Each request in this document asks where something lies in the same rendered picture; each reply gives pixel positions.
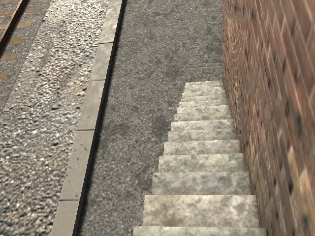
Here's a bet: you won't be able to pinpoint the stairs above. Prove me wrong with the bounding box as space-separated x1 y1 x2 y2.
133 80 267 236

